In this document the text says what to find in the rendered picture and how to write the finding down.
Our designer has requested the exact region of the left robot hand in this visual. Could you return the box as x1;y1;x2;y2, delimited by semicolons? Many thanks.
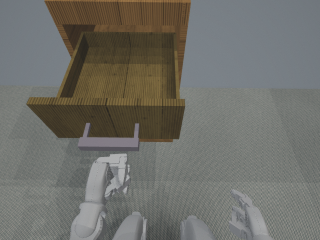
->
85;153;131;206

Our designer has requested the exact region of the cabinet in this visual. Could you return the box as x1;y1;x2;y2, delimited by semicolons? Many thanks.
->
44;0;191;142

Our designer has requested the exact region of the left robot forearm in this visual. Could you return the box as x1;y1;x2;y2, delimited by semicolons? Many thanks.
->
70;201;108;240

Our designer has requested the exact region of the right robot hand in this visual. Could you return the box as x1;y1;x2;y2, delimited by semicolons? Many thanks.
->
229;189;270;240

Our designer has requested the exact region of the drawer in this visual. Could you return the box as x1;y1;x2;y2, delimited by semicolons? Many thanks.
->
26;31;185;139

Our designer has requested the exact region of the left robot shin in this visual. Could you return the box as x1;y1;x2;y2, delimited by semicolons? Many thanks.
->
131;212;141;216

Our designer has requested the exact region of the handle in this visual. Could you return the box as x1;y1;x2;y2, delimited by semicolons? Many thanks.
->
77;123;140;152

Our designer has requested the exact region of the robot right thigh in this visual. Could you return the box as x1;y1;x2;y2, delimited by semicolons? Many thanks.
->
180;218;217;240

